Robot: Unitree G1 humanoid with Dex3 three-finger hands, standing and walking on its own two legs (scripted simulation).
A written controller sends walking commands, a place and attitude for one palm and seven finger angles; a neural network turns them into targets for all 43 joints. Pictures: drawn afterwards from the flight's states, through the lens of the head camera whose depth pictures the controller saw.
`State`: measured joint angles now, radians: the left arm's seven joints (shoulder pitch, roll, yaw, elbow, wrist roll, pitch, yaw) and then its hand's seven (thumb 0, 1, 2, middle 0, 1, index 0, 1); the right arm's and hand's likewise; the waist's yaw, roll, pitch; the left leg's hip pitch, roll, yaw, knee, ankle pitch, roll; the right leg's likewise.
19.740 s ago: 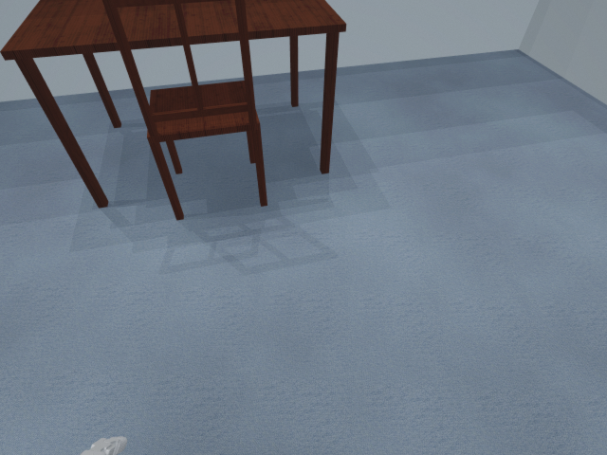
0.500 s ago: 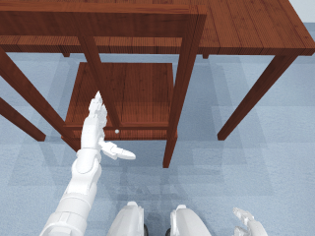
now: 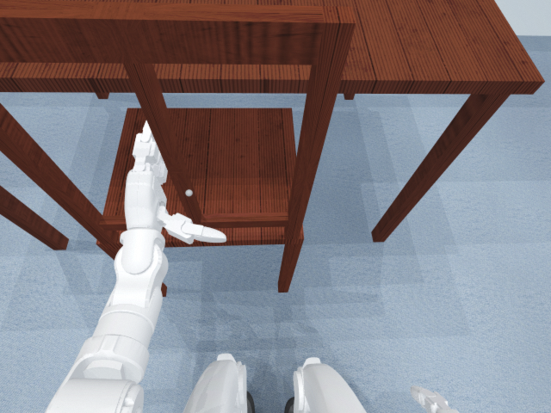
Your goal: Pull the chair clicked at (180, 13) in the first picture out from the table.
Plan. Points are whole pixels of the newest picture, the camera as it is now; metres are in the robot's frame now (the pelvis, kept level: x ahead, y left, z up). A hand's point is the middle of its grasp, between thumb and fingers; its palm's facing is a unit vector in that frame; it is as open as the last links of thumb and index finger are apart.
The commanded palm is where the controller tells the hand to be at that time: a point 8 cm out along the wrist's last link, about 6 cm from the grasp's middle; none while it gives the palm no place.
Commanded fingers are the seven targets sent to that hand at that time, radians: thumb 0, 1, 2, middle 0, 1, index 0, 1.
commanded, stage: push the fingers through the gap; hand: left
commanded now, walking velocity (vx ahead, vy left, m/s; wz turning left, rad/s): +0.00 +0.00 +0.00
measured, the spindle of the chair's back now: (175, 163) +0.46 +0.14 +0.06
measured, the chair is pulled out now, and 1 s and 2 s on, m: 0.00 0.00 0.05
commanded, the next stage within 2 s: hook a spindle and tug to test in 0.30 s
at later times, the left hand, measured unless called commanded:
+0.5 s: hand (196, 206) +0.41 +0.11 +0.01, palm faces +0.03 -1.00 -0.01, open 16.9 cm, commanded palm +0.39 +0.16 +0.02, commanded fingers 0.00 -0.50 0.30 -0.17 -0.41 -0.17 -0.41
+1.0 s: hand (194, 198) +0.42 +0.12 +0.02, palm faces +0.05 -1.00 -0.02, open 11.2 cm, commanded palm +0.38 +0.16 +0.02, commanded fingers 0.00 0.40 0.68 -0.50 -1.45 -0.50 -1.45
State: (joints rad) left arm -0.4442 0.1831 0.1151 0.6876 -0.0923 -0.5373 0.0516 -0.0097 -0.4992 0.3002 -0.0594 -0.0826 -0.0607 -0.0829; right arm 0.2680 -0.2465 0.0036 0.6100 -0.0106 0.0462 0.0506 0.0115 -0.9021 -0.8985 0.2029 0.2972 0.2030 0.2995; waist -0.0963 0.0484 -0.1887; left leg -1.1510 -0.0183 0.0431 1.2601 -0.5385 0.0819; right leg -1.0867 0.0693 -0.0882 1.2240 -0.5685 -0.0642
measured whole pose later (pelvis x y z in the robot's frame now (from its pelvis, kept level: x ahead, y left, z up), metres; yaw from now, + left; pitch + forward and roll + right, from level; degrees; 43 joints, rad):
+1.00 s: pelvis +0.01 +0.00 +0.00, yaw +0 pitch +25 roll -2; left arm -0.43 0.17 0.10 0.72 -0.10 -0.52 0.08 -0.01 -0.11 0.47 -0.41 -1.23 -0.38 -1.23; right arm 0.28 -0.24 0.00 0.59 -0.01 0.09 0.07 0.01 -0.90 -0.90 0.20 0.30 0.20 0.30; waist -0.09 0.05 -0.19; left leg -1.14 -0.02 0.04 1.25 -0.54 0.08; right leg -1.07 0.07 -0.09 1.21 -0.57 -0.07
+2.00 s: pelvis +0.00 +0.00 +0.00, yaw +1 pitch +24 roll -3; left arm -0.30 0.12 0.01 0.55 -0.09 -0.50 0.08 0.01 0.72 0.85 -0.42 -1.41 -0.41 -1.42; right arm 0.20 -0.24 0.00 0.56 0.00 0.10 0.06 0.01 -0.90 -0.90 0.20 0.30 0.20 0.30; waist -0.05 0.05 -0.18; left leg -1.14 -0.03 0.03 1.27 -0.55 0.08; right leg -1.07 0.06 -0.10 1.24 -0.58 -0.07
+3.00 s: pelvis -0.04 +0.00 +0.11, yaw +0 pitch +4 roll -1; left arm -0.38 0.14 -0.05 0.96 -0.07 -0.23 0.08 0.09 0.71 0.81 -0.32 -1.20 -0.50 -1.45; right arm 0.21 -0.29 -0.01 0.68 0.07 0.10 -0.11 0.01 -0.90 -0.90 0.20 0.30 0.20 0.30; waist -0.06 0.02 0.08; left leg -0.43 -0.04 0.06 0.51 -0.16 0.08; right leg -0.38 0.05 -0.03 0.50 -0.20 -0.03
